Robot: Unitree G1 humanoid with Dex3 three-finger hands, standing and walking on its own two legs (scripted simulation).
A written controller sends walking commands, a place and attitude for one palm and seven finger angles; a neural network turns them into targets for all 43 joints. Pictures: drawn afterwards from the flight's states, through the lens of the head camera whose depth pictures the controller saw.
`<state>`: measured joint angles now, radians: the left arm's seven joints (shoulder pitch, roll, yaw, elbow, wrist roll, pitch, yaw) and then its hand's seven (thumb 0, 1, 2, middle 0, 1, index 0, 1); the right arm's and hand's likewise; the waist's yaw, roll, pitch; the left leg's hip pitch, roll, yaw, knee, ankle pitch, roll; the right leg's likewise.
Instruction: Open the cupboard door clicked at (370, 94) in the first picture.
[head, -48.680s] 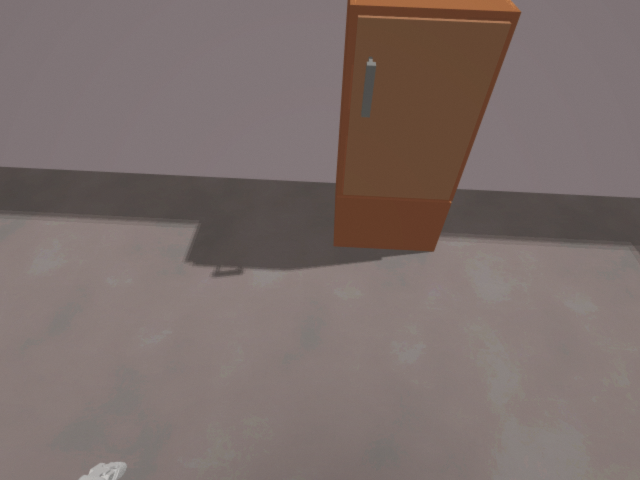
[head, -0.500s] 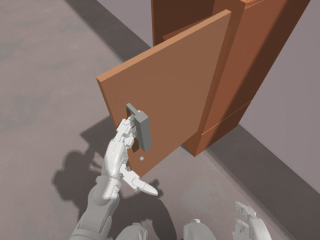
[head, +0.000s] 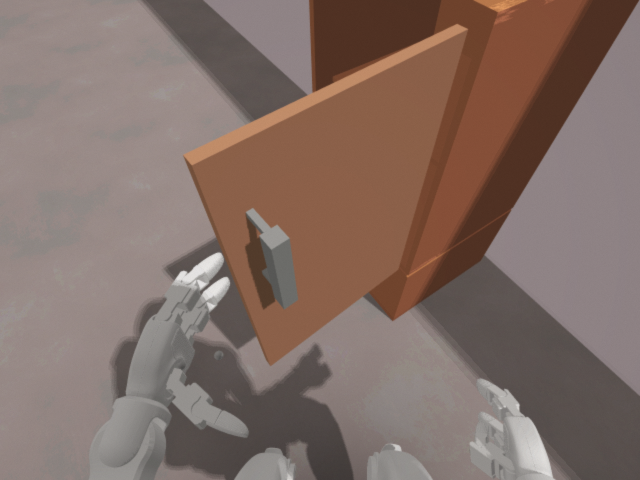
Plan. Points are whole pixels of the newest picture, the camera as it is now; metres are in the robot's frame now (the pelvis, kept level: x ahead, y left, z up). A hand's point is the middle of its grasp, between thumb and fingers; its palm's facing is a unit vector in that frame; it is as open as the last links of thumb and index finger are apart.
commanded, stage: slide the hand sideways off the handle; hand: left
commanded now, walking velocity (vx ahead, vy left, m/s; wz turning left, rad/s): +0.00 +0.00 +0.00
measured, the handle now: (271, 260) +0.37 +0.09 +0.05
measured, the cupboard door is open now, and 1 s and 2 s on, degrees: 94 94 94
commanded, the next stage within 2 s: draw the hand back to the body in 0.14 s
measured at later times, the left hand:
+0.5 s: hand (167, 358) +0.23 +0.17 +0.09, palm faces -0.11 -0.99 -0.07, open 16.3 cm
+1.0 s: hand (54, 344) +0.22 +0.24 +0.15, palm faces +0.24 -0.90 -0.35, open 14.3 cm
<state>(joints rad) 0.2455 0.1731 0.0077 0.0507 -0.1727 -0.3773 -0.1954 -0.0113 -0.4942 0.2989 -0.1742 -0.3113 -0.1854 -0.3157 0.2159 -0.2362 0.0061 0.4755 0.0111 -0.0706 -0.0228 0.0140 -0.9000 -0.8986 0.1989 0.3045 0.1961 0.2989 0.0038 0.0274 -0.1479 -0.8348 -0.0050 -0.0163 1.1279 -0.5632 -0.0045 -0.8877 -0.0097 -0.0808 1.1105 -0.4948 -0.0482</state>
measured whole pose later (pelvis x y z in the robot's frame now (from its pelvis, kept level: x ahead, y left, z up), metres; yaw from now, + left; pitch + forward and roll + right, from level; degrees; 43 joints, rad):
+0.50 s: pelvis +0.00 +0.01 +0.01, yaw +0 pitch +13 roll -1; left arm 0.38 0.24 0.09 -0.15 -0.24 -0.26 -0.23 -0.01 -0.49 0.30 -0.15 -0.30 -0.15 -0.30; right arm 0.28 -0.23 0.04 0.45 0.03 -0.11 -0.05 0.02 -0.90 -0.90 0.20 0.30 0.20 0.30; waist -0.01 0.05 -0.14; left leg -0.74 0.00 -0.02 1.06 -0.54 0.01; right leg -0.78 0.00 -0.08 1.02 -0.46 -0.03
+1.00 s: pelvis +0.02 +0.03 +0.06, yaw +0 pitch +3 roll -1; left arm 0.52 0.30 0.12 -0.34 -0.04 -0.03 0.10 -0.01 -0.15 0.45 -0.16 -0.30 -0.17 -0.30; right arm 0.26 -0.23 0.06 0.53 0.01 -0.12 -0.11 0.02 -0.90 -0.90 0.20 0.30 0.20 0.30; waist 0.04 0.06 -0.08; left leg -0.34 -0.02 -0.01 0.70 -0.42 0.03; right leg -0.37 -0.01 -0.06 0.67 -0.34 0.00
